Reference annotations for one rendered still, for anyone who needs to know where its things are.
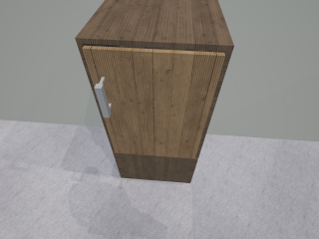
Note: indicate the handle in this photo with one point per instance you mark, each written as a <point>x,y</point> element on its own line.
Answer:
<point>102,98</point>

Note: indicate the cupboard door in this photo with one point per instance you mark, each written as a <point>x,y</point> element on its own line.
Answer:
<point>160,98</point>

